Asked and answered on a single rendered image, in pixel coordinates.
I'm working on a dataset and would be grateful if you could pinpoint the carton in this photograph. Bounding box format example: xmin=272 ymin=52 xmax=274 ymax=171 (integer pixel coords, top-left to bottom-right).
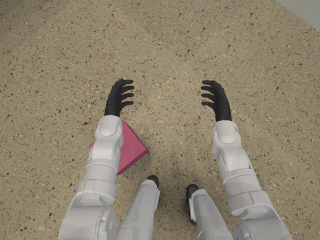
xmin=89 ymin=120 xmax=149 ymax=176

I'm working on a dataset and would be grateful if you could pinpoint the robot left hand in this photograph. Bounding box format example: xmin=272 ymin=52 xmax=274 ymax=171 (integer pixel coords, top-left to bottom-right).
xmin=104 ymin=78 xmax=135 ymax=117

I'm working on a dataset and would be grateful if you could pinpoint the robot right thigh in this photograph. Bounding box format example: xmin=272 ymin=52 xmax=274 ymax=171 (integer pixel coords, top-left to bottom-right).
xmin=189 ymin=194 xmax=233 ymax=240

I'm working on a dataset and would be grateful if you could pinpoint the right robot forearm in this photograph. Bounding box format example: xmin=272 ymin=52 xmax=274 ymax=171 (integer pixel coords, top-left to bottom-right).
xmin=210 ymin=120 xmax=293 ymax=240

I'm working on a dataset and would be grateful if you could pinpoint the robot left upper arm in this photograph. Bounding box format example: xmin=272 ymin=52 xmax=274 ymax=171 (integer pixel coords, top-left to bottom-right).
xmin=59 ymin=205 xmax=117 ymax=240

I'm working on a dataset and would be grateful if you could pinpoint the left robot forearm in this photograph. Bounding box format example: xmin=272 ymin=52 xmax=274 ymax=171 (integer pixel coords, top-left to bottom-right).
xmin=58 ymin=115 xmax=124 ymax=240

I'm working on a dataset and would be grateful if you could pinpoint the robot right hand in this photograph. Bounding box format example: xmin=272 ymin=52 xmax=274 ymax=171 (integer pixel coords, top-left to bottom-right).
xmin=201 ymin=80 xmax=232 ymax=122

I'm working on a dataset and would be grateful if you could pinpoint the right robot foot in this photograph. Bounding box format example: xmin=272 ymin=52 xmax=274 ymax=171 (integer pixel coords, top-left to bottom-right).
xmin=186 ymin=184 xmax=199 ymax=226

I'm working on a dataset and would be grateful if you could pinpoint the robot right upper arm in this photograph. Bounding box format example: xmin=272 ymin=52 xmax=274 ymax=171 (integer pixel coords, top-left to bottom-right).
xmin=232 ymin=217 xmax=292 ymax=240

